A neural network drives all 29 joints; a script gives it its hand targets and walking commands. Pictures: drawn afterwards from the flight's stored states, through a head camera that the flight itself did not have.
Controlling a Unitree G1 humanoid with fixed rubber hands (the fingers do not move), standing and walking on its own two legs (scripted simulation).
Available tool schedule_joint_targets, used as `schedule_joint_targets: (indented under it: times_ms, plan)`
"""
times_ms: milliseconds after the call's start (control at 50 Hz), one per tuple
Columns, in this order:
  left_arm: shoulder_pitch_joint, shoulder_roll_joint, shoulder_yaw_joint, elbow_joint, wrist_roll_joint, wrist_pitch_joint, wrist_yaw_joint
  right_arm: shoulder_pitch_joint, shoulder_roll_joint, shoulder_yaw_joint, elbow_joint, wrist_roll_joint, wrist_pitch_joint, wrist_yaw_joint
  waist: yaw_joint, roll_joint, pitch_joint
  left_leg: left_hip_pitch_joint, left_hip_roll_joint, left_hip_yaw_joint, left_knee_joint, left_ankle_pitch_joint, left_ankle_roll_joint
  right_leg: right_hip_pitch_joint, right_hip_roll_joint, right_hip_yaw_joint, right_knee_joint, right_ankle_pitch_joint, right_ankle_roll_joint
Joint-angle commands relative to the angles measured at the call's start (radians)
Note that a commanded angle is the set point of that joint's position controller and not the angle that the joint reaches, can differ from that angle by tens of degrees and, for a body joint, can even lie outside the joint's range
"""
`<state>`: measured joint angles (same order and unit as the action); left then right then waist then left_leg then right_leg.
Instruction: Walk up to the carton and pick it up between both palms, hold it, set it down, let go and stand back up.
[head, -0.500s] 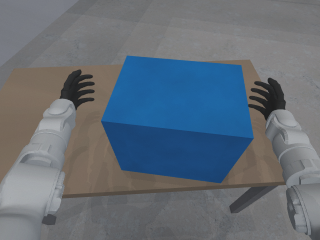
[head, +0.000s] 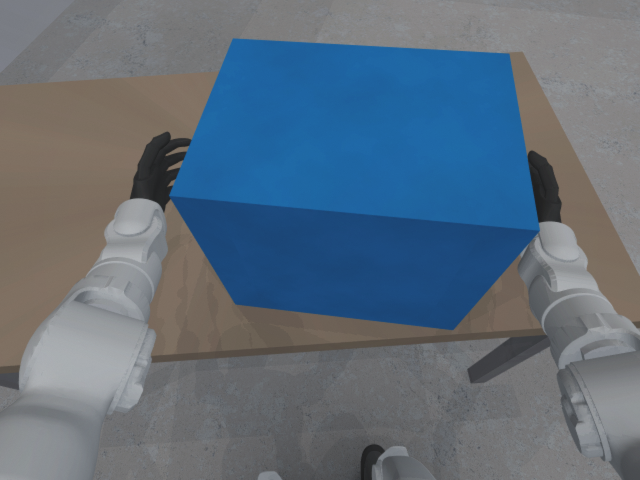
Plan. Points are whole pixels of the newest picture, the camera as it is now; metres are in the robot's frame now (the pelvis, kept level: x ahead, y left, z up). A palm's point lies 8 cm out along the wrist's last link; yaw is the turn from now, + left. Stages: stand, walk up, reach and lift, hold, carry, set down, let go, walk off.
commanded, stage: reach and lift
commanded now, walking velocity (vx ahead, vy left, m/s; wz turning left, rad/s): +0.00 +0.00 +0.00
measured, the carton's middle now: (352, 197) +0.47 -0.05 +0.04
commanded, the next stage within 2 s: none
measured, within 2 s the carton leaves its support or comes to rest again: neither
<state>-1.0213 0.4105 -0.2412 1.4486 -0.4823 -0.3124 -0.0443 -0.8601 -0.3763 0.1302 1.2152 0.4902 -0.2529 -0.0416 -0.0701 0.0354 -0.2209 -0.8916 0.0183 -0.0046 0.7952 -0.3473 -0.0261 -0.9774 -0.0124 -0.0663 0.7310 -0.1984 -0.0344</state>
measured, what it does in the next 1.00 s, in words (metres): stands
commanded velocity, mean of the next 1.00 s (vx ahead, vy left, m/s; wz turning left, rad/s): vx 0.00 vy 0.00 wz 0.00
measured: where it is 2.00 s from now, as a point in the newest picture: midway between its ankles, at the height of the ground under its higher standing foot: outside the picture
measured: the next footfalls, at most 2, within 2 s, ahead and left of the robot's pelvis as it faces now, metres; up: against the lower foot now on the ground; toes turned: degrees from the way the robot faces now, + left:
none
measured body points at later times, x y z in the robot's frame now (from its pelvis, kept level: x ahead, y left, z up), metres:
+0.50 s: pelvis -0.02 -0.02 -0.02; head +0.08 -0.02 +0.42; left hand +0.48 +0.18 +0.05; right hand +0.43 -0.25 +0.04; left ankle +0.00 +0.13 -0.69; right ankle +0.07 -0.10 -0.69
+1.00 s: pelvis -0.01 -0.01 -0.02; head +0.08 -0.01 +0.42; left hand +0.48 +0.17 +0.05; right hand +0.43 -0.25 +0.04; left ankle +0.00 +0.13 -0.69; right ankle +0.07 -0.10 -0.69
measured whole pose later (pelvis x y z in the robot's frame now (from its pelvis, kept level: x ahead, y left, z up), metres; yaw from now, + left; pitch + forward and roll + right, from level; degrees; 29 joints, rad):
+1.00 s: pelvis -0.01 -0.01 -0.02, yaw +3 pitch +25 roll +1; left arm -1.07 0.35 -0.24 1.48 -0.45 -0.32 0.01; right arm -0.93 -0.25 0.02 1.22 0.37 -0.18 -0.13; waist -0.13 0.02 -0.26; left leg -0.99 0.00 -0.05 0.94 -0.39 -0.04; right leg -1.07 -0.04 -0.10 0.90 -0.27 -0.05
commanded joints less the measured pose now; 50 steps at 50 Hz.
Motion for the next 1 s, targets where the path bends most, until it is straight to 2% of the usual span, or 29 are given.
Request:
schedule_joint_targets:
  times_ms: [0,20,80,120,140,220,240,260,300,340,360,400,420,440,460,480,520,540,580,620,640,680,720,760,800,860,880,900,980]
  plan:
    - [-0.480,0.225,0.024,-0.146,-0.015,-0.053,0.008,-0.475,-0.199,-0.040,-0.193,-0.014,-0.051,-0.005,-0.017,0.006,-0.906,0.198,-0.051,0.013,-0.035,0.394,-0.013,0.615,0.020,0.023,0.038,0.463,0.071]
    - [-0.491,0.223,0.009,-0.129,-0.023,-0.051,0.003,-0.466,-0.182,-0.040,-0.184,-0.027,-0.044,-0.012,-0.043,-0.021,-0.899,0.157,-0.053,0.009,-0.038,0.327,0.000,0.637,0.012,0.027,0.038,0.438,0.076]
    - [-0.487,0.240,0.036,-0.152,-0.016,-0.052,0.012,-0.460,-0.177,-0.046,-0.209,-0.041,-0.037,-0.021,-0.030,-0.041,-0.958,0.131,-0.054,0.022,-0.023,0.309,0.010,0.664,0.007,0.043,0.055,0.440,0.081]
    - [-0.490,0.241,0.025,-0.145,-0.010,-0.051,0.009,-0.462,-0.159,-0.055,-0.206,-0.049,-0.031,-0.029,-0.043,-0.023,-0.967,0.094,-0.059,0.024,-0.020,0.289,0.011,0.689,-0.005,0.053,0.065,0.430,0.081]
    - [-0.466,0.241,0.041,-0.109,-0.002,-0.047,0.008,-0.451,-0.151,-0.047,-0.204,-0.047,-0.024,-0.034,-0.029,-0.030,-0.928,0.070,-0.061,0.027,-0.022,0.259,0.014,0.692,-0.009,0.065,0.058,0.386,0.080]
    - [-0.514,0.239,0.044,-0.142,0.008,-0.040,0.012,-0.481,-0.140,-0.084,-0.216,-0.074,-0.014,-0.053,-0.045,-0.011,-0.911,0.026,-0.066,0.030,-0.022,0.209,0.015,0.708,-0.022,0.099,0.052,0.304,0.085]
    - [-0.511,0.231,0.036,-0.115,0.010,-0.034,0.013,-0.481,-0.133,-0.082,-0.186,-0.076,-0.004,-0.057,-0.053,-0.014,-0.883,0.002,-0.066,0.030,-0.016,0.171,0.019,0.689,-0.026,0.108,0.051,0.244,0.084]
    - [-0.504,0.220,0.022,-0.099,0.006,-0.028,0.015,-0.484,-0.133,-0.086,-0.211,-0.086,-0.003,-0.061,-0.056,-0.007,-0.876,-0.009,-0.063,0.025,-0.014,0.158,0.015,0.694,-0.033,0.115,0.051,0.218,0.079]
    - [-0.529,0.205,0.013,-0.127,-0.001,-0.026,0.016,-0.486,-0.100,-0.073,-0.212,-0.089,0.014,-0.056,-0.050,-0.018,-0.867,-0.027,-0.066,0.030,-0.022,0.139,0.020,0.694,-0.039,0.117,0.050,0.188,0.085]
    - [-0.527,0.208,0.025,-0.088,-0.001,-0.028,0.021,-0.497,-0.076,-0.063,-0.246,-0.093,0.026,-0.064,-0.035,-0.043,-0.847,-0.090,-0.070,0.035,-0.015,0.094,0.030,0.727,-0.051,0.145,0.056,0.112,0.086]
    - [-0.529,0.179,0.008,-0.071,-0.009,-0.022,0.019,-0.507,-0.053,-0.076,-0.232,-0.098,0.030,-0.069,-0.052,-0.049,-0.810,-0.093,-0.065,0.024,-0.023,0.081,0.030,0.709,-0.053,0.144,0.052,0.112,0.085]
    - [-0.543,0.163,0.007,-0.084,0.003,-0.023,0.021,-0.519,-0.032,-0.079,-0.233,-0.099,0.034,-0.072,-0.044,-0.020,-0.811,-0.095,-0.066,0.026,-0.019,0.075,0.025,0.684,-0.055,0.146,0.051,0.080,0.079]
    - [-0.547,0.161,0.001,-0.083,0.011,-0.021,0.022,-0.516,-0.036,-0.098,-0.207,-0.121,0.036,-0.074,-0.066,-0.012,-0.798,-0.080,-0.063,0.022,-0.017,0.066,0.024,0.666,-0.051,0.133,0.052,0.067,0.074]
    - [-0.554,0.164,0.015,-0.101,0.017,-0.026,0.028,-0.508,-0.028,-0.096,-0.220,-0.118,0.035,-0.074,-0.052,-0.005,-0.833,-0.092,-0.066,0.024,-0.010,0.077,0.022,0.689,-0.053,0.139,0.061,0.084,0.072]
    - [-0.558,0.159,0.009,-0.099,0.024,-0.028,0.032,-0.516,-0.029,-0.106,-0.206,-0.129,0.034,-0.077,-0.061,0.022,-0.832,-0.091,-0.066,0.019,-0.010,0.071,0.016,0.661,-0.048,0.121,0.070,0.087,0.068]
    - [-0.559,0.154,0.023,-0.082,0.028,-0.025,0.032,-0.525,-0.018,-0.101,-0.189,-0.125,0.036,-0.078,-0.057,0.006,-0.809,-0.080,-0.068,0.022,-0.010,0.081,0.015,0.673,-0.051,0.124,0.061,0.094,0.071]
    - [-0.569,0.144,0.021,-0.106,0.033,-0.028,0.035,-0.537,-0.019,-0.110,-0.211,-0.136,0.030,-0.083,-0.067,0.024,-0.842,-0.071,-0.063,0.017,-0.006,0.079,0.009,0.668,-0.051,0.117,0.066,0.091,0.069]
    - [-0.557,0.147,0.035,-0.064,0.040,-0.024,0.033,-0.539,-0.011,-0.119,-0.172,-0.140,0.036,-0.086,-0.070,0.008,-0.816,-0.075,-0.063,0.017,-0.006,0.068,0.011,0.659,-0.053,0.122,0.059,0.082,0.071]
    - [-0.580,0.124,0.015,-0.119,0.043,-0.031,0.044,-0.558,-0.009,-0.118,-0.212,-0.140,0.025,-0.085,-0.063,0.056,-0.854,-0.056,-0.060,0.012,0.008,0.084,0.000,0.639,-0.046,0.100,0.083,0.107,0.063]
    - [-0.557,0.097,0.018,-0.084,0.044,-0.028,0.045,-0.551,0.003,-0.112,-0.194,-0.136,0.020,-0.084,-0.060,0.042,-0.848,-0.028,-0.059,0.012,0.007,0.107,-0.004,0.625,-0.038,0.081,0.083,0.148,0.062]
    - [-0.574,0.102,0.017,-0.091,0.033,-0.029,0.047,-0.570,-0.001,-0.112,-0.219,-0.133,0.026,-0.081,-0.055,0.031,-0.848,-0.035,-0.060,0.015,0.006,0.098,-0.001,0.632,-0.037,0.082,0.079,0.119,0.063]
    - [-0.537,0.079,0.008,-0.085,0.046,-0.030,0.043,-0.532,0.008,-0.112,-0.162,-0.142,0.025,-0.082,-0.081,0.049,-0.813,-0.012,-0.061,0.007,0.004,0.112,-0.007,0.629,-0.038,0.072,0.076,0.143,0.059]
    - [-0.537,0.071,0.019,-0.090,0.045,-0.036,0.045,-0.546,0.032,-0.093,-0.197,-0.134,0.024,-0.079,-0.056,0.031,-0.823,-0.022,-0.060,0.005,0.012,0.118,-0.005,0.628,-0.039,0.076,0.080,0.150,0.059]
    - [-0.544,0.070,0.025,-0.109,0.045,-0.038,0.046,-0.529,0.027,-0.107,-0.191,-0.137,0.031,-0.080,-0.067,0.024,-0.822,-0.022,-0.062,0.005,0.012,0.112,0.000,0.637,-0.050,0.092,0.069,0.124,0.065]
    - [-0.555,0.058,0.016,-0.120,0.044,-0.041,0.053,-0.554,0.032,-0.111,-0.208,-0.127,0.025,-0.079,-0.057,0.060,-0.817,-0.014,-0.062,0.005,0.016,0.125,-0.010,0.615,-0.041,0.076,0.078,0.140,0.057]
    - [-0.542,0.057,0.028,-0.097,0.052,-0.045,0.050,-0.538,0.039,-0.112,-0.183,-0.140,0.028,-0.073,-0.064,0.032,-0.788,0.006,-0.060,0.001,0.008,0.132,-0.009,0.602,-0.037,0.062,0.067,0.153,0.057]
    - [-0.556,0.027,-0.004,-0.119,0.036,-0.047,0.055,-0.573,0.038,-0.112,-0.194,-0.134,0.029,-0.062,-0.062,0.056,-0.787,0.016,-0.054,-0.010,-0.001,0.125,-0.012,0.563,-0.024,0.041,0.079,0.132,0.049]
    - [-0.549,0.029,0.000,-0.110,0.036,-0.052,0.055,-0.563,0.039,-0.112,-0.193,-0.133,0.027,-0.064,-0.068,0.041,-0.808,0.025,-0.051,-0.007,0.004,0.124,-0.013,0.557,-0.024,0.036,0.077,0.127,0.047]
    - [-0.519,0.012,0.034,-0.107,0.052,-0.062,0.051,-0.547,0.072,-0.079,-0.202,-0.126,0.013,-0.060,-0.045,0.022,-0.823,0.028,-0.060,0.002,0.019,0.207,-0.012,0.624,-0.023,0.049,0.086,0.237,0.056]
